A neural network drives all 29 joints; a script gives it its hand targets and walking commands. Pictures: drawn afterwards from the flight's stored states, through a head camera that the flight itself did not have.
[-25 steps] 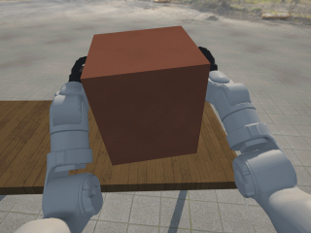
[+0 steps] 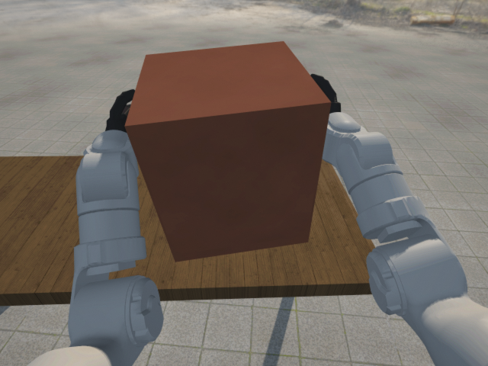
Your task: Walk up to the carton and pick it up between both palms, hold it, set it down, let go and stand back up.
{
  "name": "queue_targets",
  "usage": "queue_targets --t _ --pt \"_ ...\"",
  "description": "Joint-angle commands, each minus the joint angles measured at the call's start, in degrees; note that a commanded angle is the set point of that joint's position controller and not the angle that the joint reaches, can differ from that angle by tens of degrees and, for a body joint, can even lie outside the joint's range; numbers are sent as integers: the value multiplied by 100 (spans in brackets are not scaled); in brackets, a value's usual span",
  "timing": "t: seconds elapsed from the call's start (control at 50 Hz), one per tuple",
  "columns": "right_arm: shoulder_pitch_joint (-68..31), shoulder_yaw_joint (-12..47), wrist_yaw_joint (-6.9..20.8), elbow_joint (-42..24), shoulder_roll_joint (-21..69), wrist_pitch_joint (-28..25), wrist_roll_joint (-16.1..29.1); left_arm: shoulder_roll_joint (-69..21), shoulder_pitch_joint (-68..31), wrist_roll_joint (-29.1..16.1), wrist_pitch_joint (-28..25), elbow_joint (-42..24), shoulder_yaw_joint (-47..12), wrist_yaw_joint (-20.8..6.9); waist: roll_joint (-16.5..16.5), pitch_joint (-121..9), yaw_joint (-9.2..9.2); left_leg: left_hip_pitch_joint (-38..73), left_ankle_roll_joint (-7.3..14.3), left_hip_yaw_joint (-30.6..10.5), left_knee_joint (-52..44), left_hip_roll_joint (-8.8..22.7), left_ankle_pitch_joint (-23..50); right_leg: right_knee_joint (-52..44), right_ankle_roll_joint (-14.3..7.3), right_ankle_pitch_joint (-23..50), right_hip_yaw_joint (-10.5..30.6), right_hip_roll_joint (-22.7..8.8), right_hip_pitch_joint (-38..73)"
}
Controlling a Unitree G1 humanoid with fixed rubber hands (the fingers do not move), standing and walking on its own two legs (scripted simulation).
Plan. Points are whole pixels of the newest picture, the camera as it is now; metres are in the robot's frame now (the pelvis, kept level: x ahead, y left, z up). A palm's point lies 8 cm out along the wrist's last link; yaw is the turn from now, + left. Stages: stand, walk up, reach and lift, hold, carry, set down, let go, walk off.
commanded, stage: hold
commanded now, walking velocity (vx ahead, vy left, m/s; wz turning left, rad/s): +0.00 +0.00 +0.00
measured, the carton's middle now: (229, 151) +0.37 +0.00 +0.23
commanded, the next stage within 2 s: none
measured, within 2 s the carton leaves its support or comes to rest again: neither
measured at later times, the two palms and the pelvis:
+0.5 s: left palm (119, 138) +0.36 +0.16 +0.27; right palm (327, 120) +0.37 -0.15 +0.28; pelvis +0.00 +0.00 +0.00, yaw +0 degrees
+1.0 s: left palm (122, 137) +0.37 +0.16 +0.27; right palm (327, 122) +0.37 -0.15 +0.28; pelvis +0.00 +0.00 +0.00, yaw +0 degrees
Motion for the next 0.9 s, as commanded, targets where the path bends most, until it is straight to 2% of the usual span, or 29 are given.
queue_targets --t 0.0,0.02,0.06,0.08,0.1,0.12,0.14,0.16,0.2,0.22,0.24,0.28,0.3,0.32,0.34,0.36,0.38,0.4,0.42,0.44,0.46,0.48,0.54,0.62,0.74,0.88 --pt "-3888 1314 647 -1313 3589 -129 741 -3107 -3719 -836 -412 -601 -2231 -785 276 -1579 -22 944 -69 -104 -25 -472 1088 -190 385 1022 190 388 -132" --pt "-3951 1449 647 -1556 3602 -165 786 -3144 -3629 -875 -417 -776 -2275 -793 258 -1804 49 954 -65 -92 4 -478 1268 -185 416 1161 206 402 -22" --pt "-4045 1444 625 -1782 3619 -176 827 -3108 -3678 -948 -432 -843 -2294 -793 203 -1910 -22 974 -32 -71 52 -514 1224 -157 424 1250 249 382 -18" --pt "-4104 1364 618 -1675 3673 -166 801 -3072 -3792 -916 -426 -723 -2206 -800 212 -1799 17 862 -1 -69 7 -509 1041 -171 425 1080 226 372 -42" --pt "-4084 1402 628 -1796 3614 -199 798 -3123 -3822 -1006 -444 -953 -2365 -778 315 -1972 -26 897 -48 -125 48 -474 1169 -148 415 1118 234 378 -69" --pt "-4295 1452 629 -1971 3711 -224 812 -3201 -3960 -1026 -465 -929 -2411 -758 253 -2119 -15 966 -51 -80 59 -504 1042 -171 418 1007 221 387 -103" --pt "-4139 1329 636 -1772 3713 -185 706 -3147 -4073 -1055 -482 -913 -2407 -743 261 -1953 -58 923 -62 -95 58 -479 1062 -156 383 1014 201 400 -199" --pt "-4148 1321 638 -1756 3676 -189 724 -3131 -3965 -1001 -483 -762 -2319 -742 246 -1856 2 905 -40 -97 38 -477 1036 -176 411 1007 198 388 -244" --pt "-4034 1333 637 -1549 3765 -167 683 -3149 -4071 -1024 -513 -827 -2394 -742 198 -1801 -65 960 -43 -85 34 -490 954 -174 432 936 202 382 -257" --pt "-4055 1332 629 -1727 3734 -189 722 -3151 -3908 -1022 -495 -801 -2415 -740 280 -1909 -40 866 -26 -111 24 -482 962 -177 434 961 222 365 -180" --pt "-4183 1424 626 -1787 3766 -196 766 -3144 -3975 -1026 -501 -788 -2360 -738 232 -1993 61 878 11 -66 33 -490 1025 -167 460 1040 241 370 -74" --pt "-4075 1250 634 -1341 3645 -125 644 -3013 -3857 -865 -463 -421 -2195 -773 219 -1536 2 783 50 -43 -121 -476 634 -245 452 684 251 327 -213" --pt "-3967 1208 666 -1211 3587 -139 627 -3090 -3821 -860 -456 -386 -2190 -783 353 -1443 31 713 30 -61 -179 -455 499 -255 412 463 235 324 -286" --pt "-4070 1256 684 -1391 3633 -184 663 -3153 -3863 -871 -457 -521 -2296 -771 405 -1587 1 748 3 -68 -124 -465 647 -261 395 549 255 340 -211" --pt "-3969 1122 680 -1057 3531 -112 574 -3002 -3862 -781 -425 -229 -2088 -799 346 -1186 -9 678 23 -70 -158 -459 604 -311 398 539 229 316 -348" --pt "-4054 1195 688 -1175 3578 -141 590 -3061 -3870 -846 -446 -318 -2113 -831 247 -1422 38 747 -13 -71 -116 -463 654 -264 414 576 209 347 -208" --pt "-4112 1219 687 -1324 3658 -155 648 -3116 -3936 -897 -468 -468 -2191 -835 255 -1596 1 823 -31 -67 -73 -475 814 -245 399 756 220 365 -162" --pt "-4054 1211 680 -1157 3618 -131 640 -3055 -3890 -842 -463 -321 -2088 -847 229 -1364 46 771 -36 -44 -54 -481 901 -244 417 826 210 359 -246" --pt "-4177 1296 674 -1346 3684 -166 648 -3042 -3949 -884 -488 -400 -2123 -849 176 -1699 31 887 -2 -35 -25 -475 917 -228 456 884 213 361 -112" --pt "-4248 1255 670 -1300 3674 -164 670 -3084 -4012 -869 -499 -397 -2151 -843 216 -1608 26 851 -12 -51 -45 -475 840 -234 431 789 195 367 -153" --pt "-4319 1171 658 -1309 3824 -168 614 -2998 -4569 -1120 -572 -342 -2194 -856 68 -1660 -109 634 32 -11 -77 -524 596 -332 452 698 188 316 -282" --pt "-4386 1130 671 -1326 3848 -195 617 -3115 -4515 -1147 -606 -284 -2234 -838 192 -1755 -64 628 44 -20 -96 -505 565 -308 419 712 224 304 -310" --pt "-4328 1234 663 -1371 3821 -205 692 -3257 -4385 -1148 -630 -281 -2252 -761 305 -1941 -32 718 -9 -52 -19 -498 769 -244 392 922 230 344 -173" --pt "-4182 1345 625 -1412 3643 -193 788 -3219 -4054 -1027 -553 -278 -2145 -772 290 -1922 -43 826 -44 -54 20 -485 1061 -219 385 1106 206 384 -35" --pt "-4068 1368 649 -1579 3532 -181 847 -3246 -3982 -1023 -484 -592 -2269 -793 375 -1895 -89 944 -134 -69 76 -459 1405 -202 348 1222 178 439 -13" --pt "-4042 1415 692 -1691 3580 -160 862 -3293 -4017 -1079 -453 -819 -2412 -720 426 -1882 -68 985 -154 -76 96 -440 1413 -197 339 1169 175 452 -100"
